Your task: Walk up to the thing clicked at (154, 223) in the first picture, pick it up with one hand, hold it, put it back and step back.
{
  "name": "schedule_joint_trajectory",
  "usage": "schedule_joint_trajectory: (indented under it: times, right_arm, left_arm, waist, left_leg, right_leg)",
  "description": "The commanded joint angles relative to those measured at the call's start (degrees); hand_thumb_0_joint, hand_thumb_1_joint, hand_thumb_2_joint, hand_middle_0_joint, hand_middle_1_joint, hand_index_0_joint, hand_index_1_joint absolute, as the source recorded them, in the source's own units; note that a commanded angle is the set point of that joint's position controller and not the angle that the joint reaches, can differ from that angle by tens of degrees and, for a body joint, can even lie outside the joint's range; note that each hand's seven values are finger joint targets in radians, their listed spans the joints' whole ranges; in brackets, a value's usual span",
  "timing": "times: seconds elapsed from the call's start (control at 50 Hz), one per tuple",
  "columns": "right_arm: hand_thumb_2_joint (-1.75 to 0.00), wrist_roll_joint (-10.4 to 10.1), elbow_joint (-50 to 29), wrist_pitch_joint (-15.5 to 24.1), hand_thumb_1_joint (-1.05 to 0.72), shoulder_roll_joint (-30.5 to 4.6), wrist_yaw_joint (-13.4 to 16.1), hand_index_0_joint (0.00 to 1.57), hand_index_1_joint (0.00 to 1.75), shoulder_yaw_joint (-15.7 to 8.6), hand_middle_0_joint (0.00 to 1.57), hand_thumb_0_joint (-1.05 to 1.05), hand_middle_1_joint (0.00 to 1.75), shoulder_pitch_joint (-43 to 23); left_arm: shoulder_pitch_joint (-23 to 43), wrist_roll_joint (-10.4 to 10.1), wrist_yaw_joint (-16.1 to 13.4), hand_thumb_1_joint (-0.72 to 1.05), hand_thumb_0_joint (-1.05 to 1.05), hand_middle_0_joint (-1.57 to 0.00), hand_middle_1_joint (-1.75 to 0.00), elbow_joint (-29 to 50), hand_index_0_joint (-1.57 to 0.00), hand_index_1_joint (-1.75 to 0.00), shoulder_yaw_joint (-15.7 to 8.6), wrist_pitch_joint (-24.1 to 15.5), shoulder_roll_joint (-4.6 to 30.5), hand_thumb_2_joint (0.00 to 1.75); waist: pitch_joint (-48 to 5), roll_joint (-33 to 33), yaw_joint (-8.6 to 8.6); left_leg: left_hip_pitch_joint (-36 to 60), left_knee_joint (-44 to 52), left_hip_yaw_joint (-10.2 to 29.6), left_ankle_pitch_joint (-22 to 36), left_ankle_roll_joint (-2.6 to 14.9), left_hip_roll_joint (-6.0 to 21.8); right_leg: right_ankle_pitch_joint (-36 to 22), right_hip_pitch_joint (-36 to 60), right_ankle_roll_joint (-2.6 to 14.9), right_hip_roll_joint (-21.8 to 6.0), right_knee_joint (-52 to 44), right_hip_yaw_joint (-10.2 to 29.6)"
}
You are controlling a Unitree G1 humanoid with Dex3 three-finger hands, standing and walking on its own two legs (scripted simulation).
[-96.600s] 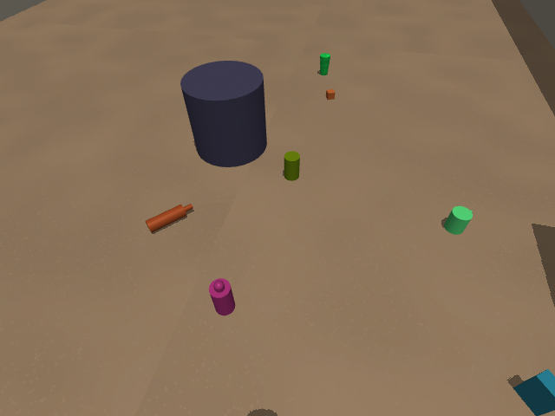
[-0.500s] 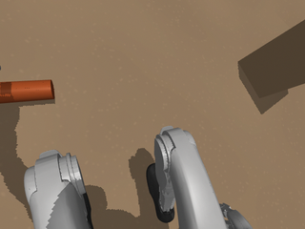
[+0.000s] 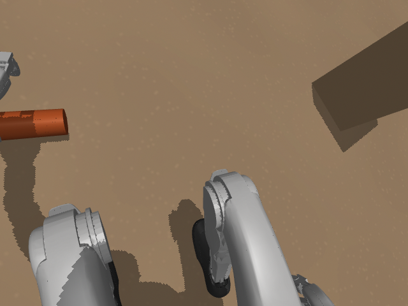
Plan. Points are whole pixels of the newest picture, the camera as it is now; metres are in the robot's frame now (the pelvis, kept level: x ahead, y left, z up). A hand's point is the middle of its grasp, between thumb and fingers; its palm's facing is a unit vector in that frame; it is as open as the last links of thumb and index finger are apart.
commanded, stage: approach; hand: left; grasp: from above
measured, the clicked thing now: (9, 125) +0.51 +0.33 -0.29
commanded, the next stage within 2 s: close in in 0.48 s
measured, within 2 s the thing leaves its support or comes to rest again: neither
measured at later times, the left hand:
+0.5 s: hand out of the picture +0.49 +0.31 -0.16, palm faces -0.52 -0.05 -0.86, open 14.0 cm
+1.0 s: hand (7, 120) +0.49 +0.30 -0.20, palm faces -0.51 -0.05 -0.86, open 14.0 cm
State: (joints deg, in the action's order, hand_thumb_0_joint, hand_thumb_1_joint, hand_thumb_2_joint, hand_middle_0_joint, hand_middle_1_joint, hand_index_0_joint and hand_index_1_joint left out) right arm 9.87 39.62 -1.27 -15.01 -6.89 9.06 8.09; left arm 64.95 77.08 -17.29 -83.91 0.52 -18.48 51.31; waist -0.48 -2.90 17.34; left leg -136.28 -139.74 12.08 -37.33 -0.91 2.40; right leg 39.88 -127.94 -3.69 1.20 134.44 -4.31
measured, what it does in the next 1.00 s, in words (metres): stands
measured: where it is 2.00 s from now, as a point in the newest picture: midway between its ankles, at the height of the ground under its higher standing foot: (164, 287)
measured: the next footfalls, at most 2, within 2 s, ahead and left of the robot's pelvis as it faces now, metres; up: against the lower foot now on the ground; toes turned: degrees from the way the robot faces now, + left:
none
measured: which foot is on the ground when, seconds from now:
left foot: down 0.00-1.00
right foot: down 0.00-1.00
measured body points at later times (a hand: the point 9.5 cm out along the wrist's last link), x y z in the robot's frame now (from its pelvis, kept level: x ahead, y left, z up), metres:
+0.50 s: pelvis +0.00 +0.00 +0.00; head +0.25 +0.08 +0.36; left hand +0.51 +0.31 -0.11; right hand +0.02 -0.27 -0.09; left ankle +0.08 +0.14 -0.29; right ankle +0.10 -0.13 -0.29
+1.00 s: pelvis +0.00 +0.00 -0.01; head +0.27 +0.10 +0.34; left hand +0.52 +0.30 -0.15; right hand +0.03 -0.26 -0.08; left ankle +0.08 +0.14 -0.29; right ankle +0.10 -0.13 -0.29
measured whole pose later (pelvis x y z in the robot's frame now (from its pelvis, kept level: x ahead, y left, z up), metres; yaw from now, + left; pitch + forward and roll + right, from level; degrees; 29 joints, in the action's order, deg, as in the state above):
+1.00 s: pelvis +0.00 +0.00 -0.01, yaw -2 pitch +31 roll -12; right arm 11.3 35.6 -0.3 -16.0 -6.8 14.7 8.2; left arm 65.3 76.6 -19.5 -91.6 -2.1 -17.9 57.1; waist 4.8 -4.6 21.4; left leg -136.2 -141.4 13.7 -38.1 -1.1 2.8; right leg 39.5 -127.9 -4.1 2.2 135.0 -5.4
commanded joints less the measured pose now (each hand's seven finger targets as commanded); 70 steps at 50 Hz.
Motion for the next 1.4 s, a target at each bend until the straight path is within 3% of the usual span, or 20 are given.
schedule_joint_trajectory:
  times: [0.0, 0.08, 0.12, 0.18, 0.24, 0.32, 0.46, 0.56, 0.62, 0.66, 0.74, 0.82, 0.88, 0.94, 1.02, 1.08, 1.2, 1.22, 1.26, 1.38]
  right_arm:
    - [-0.9, -0.17, -0.77, -0.39, -0.91, -16.26, 1.04, 0.2, 0.3, -4.23, 0.2, 0.0, 0.3, 12.86]
    - [-0.9, -0.61, -2.7, -0.72, -0.91, -16.37, 1.07, 0.2, 0.3, -3.32, 0.2, 0.0, 0.3, 12.69]
    - [-0.9, -1.0, -3.98, -1.18, -0.91, -16.29, 1.19, 0.2, 0.3, -2.97, 0.2, 0.0, 0.3, 12.09]
    - [-0.9, -1.82, -4.89, -1.44, -0.91, -16.2, 1.32, 0.2, 0.3, -2.85, 0.2, 0.0, 0.3, 11.34]
    - [-0.9, -2.08, -5.04, -1.6, -0.91, -16.45, 1.63, 0.2, 0.3, -2.85, 0.2, 0.0, 0.3, 10.97]
    - [-0.9, -1.34, -4.64, -1.35, -0.91, -17.1, 1.85, 0.2, 0.3, -2.83, 0.2, 0.0, 0.3, 12.38]
    - [-0.9, 0.54, -2.14, -1.33, -0.91, -17.22, 1.77, 0.2, 0.3, -2.49, 0.2, 0.0, 0.3, 13.31]
    - [-0.9, 1.21, -1.4, -1.31, -0.91, -17.52, 1.52, 0.2, 0.3, -2.3, 0.2, 0.0, 0.3, 13.11]
    - [-0.9, 1.26, -1.75, -1.23, -0.91, -17.4, 1.15, 0.2, 0.3, -1.96, 0.2, 0.0, 0.3, 12.83]
    - [-0.9, 1.23, -1.8, -0.91, -0.91, -17.23, 1.08, 0.2, 0.3, -1.83, 0.2, 0.0, 0.3, 12.38]
    - [-0.9, 1.08, -3.25, -0.26, -0.91, -17.56, 1.01, 0.2, 0.3, -1.79, 0.2, 0.0, 0.3, 12.1]
    - [-0.9, 1.04, -3.62, 0.16, -0.9, -17.8, 0.95, 0.2, 0.3, -0.97, 0.2, 0.0, 0.3, 11.45]
    - [-0.9, 1.3, -3.91, 0.6, -0.9, -18.3, 1.05, 0.2, 0.3, -0.36, 0.2, 0.0, 0.3, 11.07]
    - [-0.9, 1.57, -3.99, 1.1, -0.9, -18.34, 0.97, 0.2, 0.3, 0.24, 0.2, 0.0, 0.3, 10.9]
    - [-0.9, 2.0, -3.9, 1.81, -0.9, -18.52, 0.99, 0.2, 0.3, 0.97, 0.2, 0.0, 0.3, 11.07]
    - [-0.9, 2.54, -3.51, 2.39, -0.9, -18.47, 0.88, 0.2, 0.3, 1.21, 0.2, 0.0, 0.3, 11.41]
    - [-0.9, 3.27, -3.13, 3.71, -0.9, -19.55, 0.85, 0.2, 0.3, 1.68, 0.2, 0.0, 0.3, 11.21]
    - [-0.9, 3.12, -3.19, 4.01, -0.9, -19.21, 0.71, 0.2, 0.3, 1.85, 0.2, 0.0, 0.3, 10.65]
    - [-0.9, 3.25, -3.03, 4.27, -0.9, -19.6, 0.74, 0.2, 0.3, 1.99, 0.2, 0.0, 0.3, 10.87]
    - [-0.9, 3.87, -3.25, 4.94, -0.9, -19.83, 0.49, 0.2, 0.3, 2.56, 0.2, 0.0, 0.3, 10.26]
  left_arm:
    - [23.7, -0.27, -3.6, -0.52, 0.0, -0.06, -1.1, 5.73, -0.09, -1.07, -1.77, 3.4, 12.57, 0.98]
    - [20.02, -0.75, -2.77, -0.56, 0.0, -0.07, -1.06, 2.54, -0.07, -1.05, -2.96, 7.24, 14.5, 1.02]
    - [18.17, -1.75, -1.88, -0.57, 0.0, -0.07, -1.05, 3.36, -0.07, -1.05, -4.07, 8.57, 16.18, 1.02]
    - [14.7, -3.92, 0.95, -0.58, 0.0, -0.07, -1.04, 3.55, -0.07, -1.04, -3.72, 9.42, 15.38, 1.03]
    - [13.58, -5.54, 2.82, -0.57, 0.0, -0.07, -1.05, 5.76, -0.07, -1.04, -4.76, 7.95, 17.39, 1.01]
    - [15.98, -6.45, 4.55, -0.57, 0.0, -0.07, -1.05, 10.09, -0.07, -1.05, -5.24, 3.99, 17.56, 1.02]
    - [20.98, -4.96, 2.0, -0.54, 0.0, -0.06, -1.08, 10.45, -0.08, -1.06, -2.96, -2.5, 14.96, 1.01]
    - [22.11, -1.52, -1.31, -0.51, 0.0, -0.09, -1.13, 7.53, -0.1, -1.13, -3.44, -2.16, 17.15, 1.13]
    - [20.24, -0.54, -2.56, -0.54, 0.0, -0.06, -1.05, 4.21, -0.08, -1.03, -3.08, -0.5, 17.0, 0.98]
    - [18.99, -0.87, -2.98, -0.53, 0.0, -0.06, -1.04, 2.04, -0.08, -1.02, -2.38, 0.48, 15.32, 0.99]
    - [19.36, -0.8, -3.0, -0.54, 0.0, -0.07, -1.01, 3.93, -0.07, -1.01, -3.69, 1.81, 17.95, 1.0]
    - [18.53, -2.33, -3.3, -0.54, 0.0, -0.07, -1.0, 0.62, -0.07, -1.0, -2.61, 1.94, 16.0, 1.02]
    - [19.15, -1.74, -4.03, -0.54, 0.0, -0.07, -1.01, 2.11, -0.07, -1.01, -4.09, 1.05, 19.93, 1.02]
    - [17.94, -1.61, -4.93, -0.54, 0.0, -0.07, -1.0, -0.26, -0.07, -1.01, -3.58, 0.11, 18.9, 1.02]
    - [18.28, -0.74, -7.14, -0.54, 0.0, -0.07, -0.99, 0.99, -0.07, -1.0, -4.77, -0.81, 21.76, 1.02]
    - [16.25, -0.12, -8.56, -0.53, 0.0, -0.07, -0.99, -2.37, -0.07, -1.0, -3.92, -0.52, 19.88, 1.02]
    - [17.45, -0.08, -10.68, -0.53, 0.0, -0.08, -0.99, -1.97, -0.07, -1.0, -4.8, 0.66, 21.79, 1.03]
    - [15.31, -0.12, -10.39, -0.52, 0.0, -0.08, -0.99, -4.5, -0.08, -1.0, -3.49, 1.2, 20.03, 1.02]
    - [16.7, -0.42, -10.83, -0.52, 0.0, -0.08, -1.01, -2.64, -0.07, -1.01, -4.57, 1.41, 22.2, 1.04]
    - [15.85, -1.06, -10.67, -0.52, 0.0, -0.07, -0.99, -2.45, -0.07, -0.99, -4.69, 1.97, 22.91, 1.0]
  waist:
    - [-38.19, 28.1, 2.38]
    - [-37.97, 25.46, 2.05]
    - [-40.23, 24.66, 0.83]
    - [-38.24, 21.45, 1.16]
    - [-36.04, 19.26, 0.87]
    - [-34.39, 18.67, 2.69]
    - [-35.05, 23.31, 4.05]
    - [-36.31, 26.78, 3.41]
    - [-36.03, 27.12, 3.36]
    - [-33.94, 24.5, 4.24]
    - [-35.15, 26.94, 3.39]
    - [-32.38, 22.69, 5.43]
    - [-33.88, 24.99, 4.42]
    - [-31.24, 24.46, 5.76]
    - [-33.89, 25.82, 4.96]
    - [-31.02, 25.43, 6.15]
    - [-31.42, 26.63, 6.08]
    - [-29.88, 26.13, 6.58]
    - [-31.68, 26.02, 6.11]
    - [-31.73, 26.46, 6.23]
  left_leg:
    - [36.43, 14.45, -6.67, 11.32, 1.47, -0.54]
    - [33.79, 13.88, -7.6, 12.31, 2.24, -0.72]
    - [33.01, 14.52, -7.8, 12.64, 2.44, -0.73]
    - [30.49, 14.37, -7.72, 11.07, 2.89, -0.65]
    - [26.25, 14.25, -7.84, 7.56, 3.08, -0.75]
    - [26.45, 12.57, -7.45, 6.53, 2.66, -0.84]
    - [31.92, 11.95, -6.06, 6.21, 1.79, -0.51]
    - [35.73, 12.26, -5.93, 9.13, 1.65, -0.4]
    - [35.67, 11.89, -6.12, 11.38, 1.85, -0.17]
    - [33.62, 11.44, -5.94, 11.13, 2.19, -0.16]
    - [35.5, 12.22, -6.08, 12.09, 1.89, -0.13]
    - [31.54, 11.3, -5.61, 9.75, 2.42, 0.02]
    - [32.83, 11.35, -5.4, 10.21, 2.02, 0.04]
    - [32.29, 10.78, -5.12, 9.07, 2.05, 0.14]
    - [33.44, 10.17, -5.15, 10.59, 2.1, 0.34]
    - [32.77, 9.89, -4.84, 9.67, 2.05, 0.51]
    - [33.34, 9.3, -4.61, 10.65, 1.86, 0.63]
    - [32.63, 8.72, -4.53, 10.36, 1.96, 0.91]
    - [32.28, 8.61, -4.48, 11.15, 2.01, 0.86]
    - [31.45, 8.23, -4.34, 11.51, 1.9, 1.06]
  right_leg:
    - [-16.22, 13.83, 5.47, 1.95, -13.11, -6.84]
    - [-17.55, 17.15, 5.05, 2.02, -13.96, -5.99]
    - [-17.86, 20.22, 4.98, 2.21, -14.16, -5.59]
    - [-16.43, 20.38, 4.8, 2.37, -14.52, -5.25]
    - [-12.86, 21.1, 4.72, 2.36, -15.09, -5.01]
    - [-10.98, 20.31, 4.8, 2.18, -15.85, -5.15]
    - [-10.98, 16.96, 4.85, 2.23, -14.61, -6.62]
    - [-13.27, 15.25, 5.04, 2.22, -13.16, -7.57]
    - [-15.59, 15.66, 5.0, 2.47, -12.71, -7.46]
    - [-15.8, 14.92, 4.82, 2.49, -12.67, -7.73]
    - [-16.57, 16.23, 4.85, 2.26, -12.33, -7.67]
    - [-15.52, 16.57, 4.46, 2.61, -13.03, -7.76]
    - [-15.27, 16.94, 4.72, 2.61, -12.26, -8.03]
    - [-14.29, 16.18, 4.79, 2.73, -12.04, -8.21]
    - [-15.82, 18.37, 4.55, 2.97, -11.71, -7.84]
    - [-15.01, 16.8, 4.61, 3.17, -11.13, -8.29]
    - [-16.14, 17.11, 4.49, 3.28, -10.72, -9.07]
    - [-16.13, 16.72, 4.5, 3.44, -10.38, -8.73]
    - [-17.15, 18.51, 4.31, 3.49, -10.69, -8.91]
    - [-17.9, 20.5, 4.17, 3.73, -10.36, -9.13]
